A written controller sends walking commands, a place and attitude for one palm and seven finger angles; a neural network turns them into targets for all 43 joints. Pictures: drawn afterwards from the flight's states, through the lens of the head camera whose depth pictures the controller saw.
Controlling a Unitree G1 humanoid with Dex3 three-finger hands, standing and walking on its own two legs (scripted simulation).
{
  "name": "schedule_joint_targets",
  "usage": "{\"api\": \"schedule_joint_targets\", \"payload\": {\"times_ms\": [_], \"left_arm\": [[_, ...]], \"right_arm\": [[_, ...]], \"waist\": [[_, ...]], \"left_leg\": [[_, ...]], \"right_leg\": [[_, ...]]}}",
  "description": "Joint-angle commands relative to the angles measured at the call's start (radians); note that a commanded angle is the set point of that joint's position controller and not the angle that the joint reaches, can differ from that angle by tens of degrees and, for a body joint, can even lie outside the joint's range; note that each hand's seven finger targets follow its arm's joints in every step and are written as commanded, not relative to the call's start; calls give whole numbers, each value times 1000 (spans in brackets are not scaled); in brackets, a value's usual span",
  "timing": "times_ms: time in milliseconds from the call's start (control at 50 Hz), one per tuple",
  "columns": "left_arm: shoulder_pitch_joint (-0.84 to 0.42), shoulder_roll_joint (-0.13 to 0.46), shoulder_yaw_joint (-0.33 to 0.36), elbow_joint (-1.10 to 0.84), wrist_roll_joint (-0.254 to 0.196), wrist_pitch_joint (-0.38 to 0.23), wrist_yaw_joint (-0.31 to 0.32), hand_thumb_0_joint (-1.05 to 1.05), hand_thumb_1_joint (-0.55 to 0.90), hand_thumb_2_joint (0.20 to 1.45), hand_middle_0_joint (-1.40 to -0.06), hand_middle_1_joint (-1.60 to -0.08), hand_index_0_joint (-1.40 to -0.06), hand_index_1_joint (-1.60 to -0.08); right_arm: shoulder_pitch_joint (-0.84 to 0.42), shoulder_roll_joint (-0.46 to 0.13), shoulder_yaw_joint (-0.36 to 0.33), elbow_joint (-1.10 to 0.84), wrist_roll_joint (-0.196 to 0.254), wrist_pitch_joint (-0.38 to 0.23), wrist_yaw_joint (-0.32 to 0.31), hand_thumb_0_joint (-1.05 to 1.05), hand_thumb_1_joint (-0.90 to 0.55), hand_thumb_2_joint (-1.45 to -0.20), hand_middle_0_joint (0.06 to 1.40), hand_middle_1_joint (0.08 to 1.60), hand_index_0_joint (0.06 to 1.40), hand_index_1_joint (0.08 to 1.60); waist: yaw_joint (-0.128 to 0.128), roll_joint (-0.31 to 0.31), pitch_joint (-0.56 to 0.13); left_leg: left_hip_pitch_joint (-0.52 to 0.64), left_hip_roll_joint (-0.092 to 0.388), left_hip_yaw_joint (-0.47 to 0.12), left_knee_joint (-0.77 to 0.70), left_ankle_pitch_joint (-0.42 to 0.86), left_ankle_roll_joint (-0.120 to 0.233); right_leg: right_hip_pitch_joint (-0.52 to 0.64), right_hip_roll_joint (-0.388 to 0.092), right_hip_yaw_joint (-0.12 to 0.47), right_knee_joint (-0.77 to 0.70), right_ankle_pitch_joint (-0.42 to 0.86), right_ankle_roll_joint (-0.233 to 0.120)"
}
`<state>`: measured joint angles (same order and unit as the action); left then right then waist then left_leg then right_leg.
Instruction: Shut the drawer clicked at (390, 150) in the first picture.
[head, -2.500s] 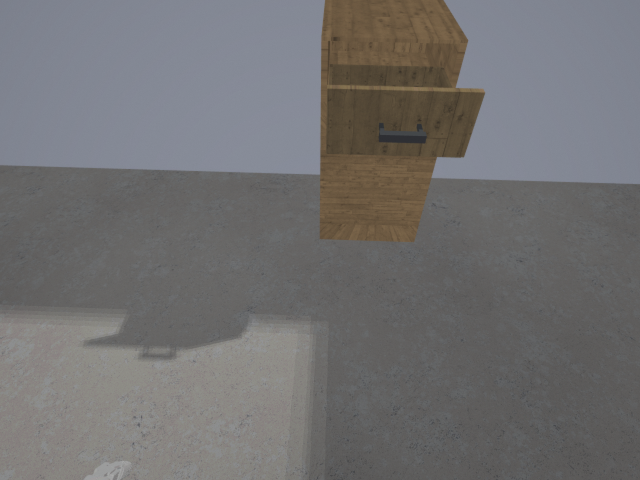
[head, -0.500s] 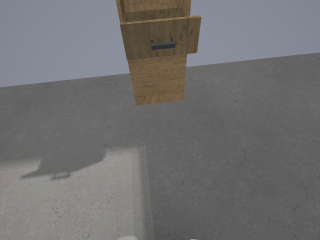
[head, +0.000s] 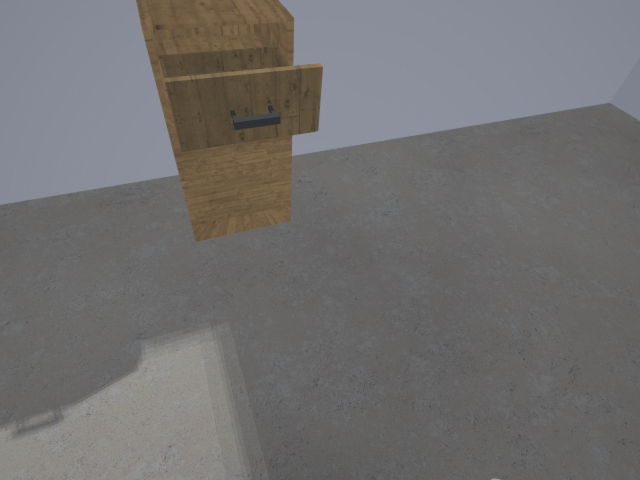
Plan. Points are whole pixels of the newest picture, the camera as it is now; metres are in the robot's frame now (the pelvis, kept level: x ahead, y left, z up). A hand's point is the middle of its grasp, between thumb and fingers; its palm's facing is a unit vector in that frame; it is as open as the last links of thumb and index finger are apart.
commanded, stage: walk to a spot facing it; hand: left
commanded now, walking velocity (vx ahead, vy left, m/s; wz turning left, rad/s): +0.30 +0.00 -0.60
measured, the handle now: (254, 116) +0.88 +0.26 -0.03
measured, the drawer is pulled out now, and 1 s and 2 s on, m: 0.30 0.30 0.30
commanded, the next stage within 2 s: turn to face it in 1.36 s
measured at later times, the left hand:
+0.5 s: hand (277, 383) +0.31 +0.10 -0.18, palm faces -0.40 -0.91 -0.07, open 7.4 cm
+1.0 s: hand (279, 311) +0.45 +0.12 -0.19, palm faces -0.38 -0.90 -0.19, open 7.3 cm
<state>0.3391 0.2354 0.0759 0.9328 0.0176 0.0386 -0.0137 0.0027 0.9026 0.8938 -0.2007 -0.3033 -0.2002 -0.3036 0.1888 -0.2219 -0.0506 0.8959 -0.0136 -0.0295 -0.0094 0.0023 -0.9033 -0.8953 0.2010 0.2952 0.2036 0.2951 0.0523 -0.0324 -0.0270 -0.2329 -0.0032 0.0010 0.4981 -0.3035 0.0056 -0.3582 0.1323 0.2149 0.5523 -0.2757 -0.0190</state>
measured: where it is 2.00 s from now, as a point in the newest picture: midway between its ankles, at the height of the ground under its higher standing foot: (372, 413)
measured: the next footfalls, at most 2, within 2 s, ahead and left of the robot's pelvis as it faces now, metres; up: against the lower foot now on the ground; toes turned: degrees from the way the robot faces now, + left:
right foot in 0.58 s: +0.27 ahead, -0.16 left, +0.00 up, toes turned -29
left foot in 0.98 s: +0.50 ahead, -0.01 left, +0.00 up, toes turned -22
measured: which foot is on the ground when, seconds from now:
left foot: down 0.00-0.56, up 0.58-0.96, down 0.98-1.00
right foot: up 0.00-0.56, down 0.58-0.98, up 1.00-1.00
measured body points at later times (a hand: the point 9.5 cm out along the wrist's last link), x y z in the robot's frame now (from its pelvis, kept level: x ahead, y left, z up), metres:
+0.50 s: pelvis +0.14 -0.01 -0.01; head +0.19 +0.01 +0.43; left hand +0.33 +0.15 -0.17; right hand -0.08 -0.14 -0.13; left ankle -0.01 +0.10 -0.73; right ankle +0.24 -0.16 -0.69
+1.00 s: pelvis +0.35 -0.05 -0.01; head +0.37 -0.03 +0.44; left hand +0.47 +0.17 -0.17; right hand +0.36 -0.33 -0.12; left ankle +0.47 +0.01 -0.74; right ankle +0.24 -0.14 -0.73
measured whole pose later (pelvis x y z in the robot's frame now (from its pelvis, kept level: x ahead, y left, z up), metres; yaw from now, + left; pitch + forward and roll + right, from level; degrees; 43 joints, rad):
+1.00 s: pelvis +0.35 -0.05 -0.01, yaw -31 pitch -1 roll -2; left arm 0.34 0.23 0.08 1.00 0.01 -0.02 -0.01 0.00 0.91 0.89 -0.20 -0.30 -0.20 -0.30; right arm 0.15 -0.17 -0.04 0.90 -0.03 -0.07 0.01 0.00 -0.92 -0.90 0.20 0.29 0.20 0.29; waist 0.06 -0.04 0.01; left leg -0.39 0.10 0.11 0.62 -0.21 -0.01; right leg -0.21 0.03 0.02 0.65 -0.40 -0.02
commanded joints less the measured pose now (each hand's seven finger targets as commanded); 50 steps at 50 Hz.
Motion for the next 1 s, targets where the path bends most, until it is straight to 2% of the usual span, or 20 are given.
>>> {"api": "schedule_joint_targets", "payload": {"times_ms": [0,40,100,200,280,400,480,500,520,540,560,580,620,700,800,860,920,940,960,980], "left_arm": [[-168,121,44,-165,16,-46,-22,0,900,900,-200,-300,-200,-300],[-111,103,46,-106,26,-34,-41,0,900,900,-200,-300,-200,-300],[-66,51,34,-78,24,-19,-47,0,900,900,-200,-300,-200,-300],[-138,29,20,-86,21,-7,-43,0,900,900,-200,-300,-200,-300],[-243,11,3,-102,17,-10,-47,0,900,900,-200,-300,-200,-300],[-402,-25,-22,-130,9,-29,-55,0,900,900,-200,-300,-200,-300],[-206,24,-4,-68,10,-53,-36,0,900,900,-200,-300,-200,-300],[-79,51,8,-32,13,-64,-31,0,900,900,-200,-300,-200,-300],[66,115,28,15,16,-75,-23,0,900,900,-200,-300,-200,-300],[154,202,44,31,5,-84,-9,0,900,900,-200,-300,-200,-300],[155,249,55,27,-18,-72,4,0,900,900,-200,-300,-200,-300],[97,229,56,13,-21,-62,12,0,900,900,-200,-300,-200,-300],[-38,144,31,-8,-15,-76,20,0,900,900,-200,-300,-200,-300],[-113,93,15,-7,9,-102,27,0,900,900,-200,-300,-200,-300],[-84,93,18,2,9,-104,13,0,900,900,-200,-300,-200,-300],[-41,116,24,2,9,-98,10,0,900,900,-200,-300,-200,-300],[-36,122,28,-7,1,-90,9,0,900,900,-200,-300,-200,-300],[-39,89,24,-17,-4,-89,6,0,900,900,-200,-300,-200,-300],[-22,27,14,-32,-13,-90,-4,0,900,900,-200,-300,-200,-300],[-70,49,8,-54,-2,-96,-2,0,900,900,-200,-300,-200,-300]], "right_arm": [[130,-217,-41,-56,-8,-18,-21,0,-900,-900,200,300,200,300],[74,-153,-21,-47,-7,-35,-21,0,-900,-900,200,300,200,300],[135,-101,1,-16,0,-53,-27,0,-900,-900,200,300,200,300],[286,-56,18,52,4,-68,-37,0,-900,-900,200,300,200,300],[384,-45,23,102,-2,-73,-41,0,-900,-900,200,300,200,300],[452,-51,18,159,-17,-64,-42,0,-900,-900,200,300,200,300],[411,-111,-7,160,-9,-58,-37,0,-900,-900,200,300,200,300],[378,-122,-8,147,-5,-56,-35,0,-900,-900,200,300,200,300],[349,-107,-6,131,8,-54,-23,0,-900,-900,200,300,200,300],[381,-32,2,103,25,-56,-15,0,-900,-900,200,300,200,300],[303,-32,-2,65,27,-58,-21,0,-900,-900,200,300,200,300],[220,-39,-12,39,19,-56,-24,0,-900,-900,200,300,200,300],[225,-20,-8,51,2,-40,-13,0,-900,-900,200,300,200,300],[283,30,-11,72,-13,-2,-8,0,-900,-900,200,300,200,300],[139,26,-13,4,-14,-11,16,0,-900,-900,200,300,200,300],[38,-2,-14,-33,-15,-29,20,0,-900,-900,200,300,200,300],[78,-43,-24,-18,-14,-47,7,0,-900,-900,200,300,200,300],[183,-104,-38,11,-18,-54,-5,0,-900,-900,200,300,200,300],[309,-228,-67,34,-35,-58,-10,0,-900,-900,200,300,200,300],[347,-240,-60,39,-25,-45,-10,0,-900,-900,200,300,200,300]], "waist": [[-94,191,146],[-39,108,179],[-21,179,175],[-49,158,188],[-84,131,199],[-125,162,215],[-30,199,45],[34,195,-21],[104,129,-112],[101,-80,-239],[98,-83,-273],[78,48,-93],[-12,44,26],[-109,51,70],[-79,-107,89],[-35,-117,78],[-68,-39,38],[-117,61,-22],[-160,345,-114],[-177,326,-85]], "left_leg": [[142,479,-498,-416,-471,155],[60,342,-262,-396,-301,82],[77,250,-56,-357,-47,18],[190,270,27,-301,285,-3],[304,303,59,-268,490,45],[383,321,186,-219,709,89],[364,332,269,82,1174,64],[280,314,285,248,1096,42],[57,299,291,506,806,9],[-278,134,257,837,-149,-41],[-396,83,118,1029,-295,-30],[-449,126,38,1049,-192,-6],[-398,197,10,938,-52,-27],[-243,196,35,695,-34,-44],[-207,160,68,367,94,-61],[-180,109,91,222,60,-57],[47,74,120,17,92,-59],[262,154,19,-56,72,-33],[442,449,-322,-151,62,66],[415,563,-425,-210,66,138]], "right_leg": [[-469,-137,-109,453,-144,34],[-421,-148,-149,593,9,45],[-433,-150,-175,718,138,50],[-550,-182,-198,757,194,54],[-607,-201,-256,669,171,44],[-463,-177,-363,291,94,-11],[-68,-80,-425,114,22,-84],[134,-60,-429,52,65,-98],[443,-153,-324,4,156,-143],[710,-455,145,-51,253,-271],[704,-553,389,-180,275,-334],[548,-554,313,-241,201,-337],[249,-481,154,-281,115,-262],[-36,-367,-51,-315,161,-207],[-51,-293,-76,-317,21,-179],[49,-306,-20,-271,27,-171],[33,-275,-26,-123,129,-131],[-80,-218,-67,74,146,-91],[-278,-85,-228,398,-168,-23],[-359,-113,-209,610,-316,-16]]}}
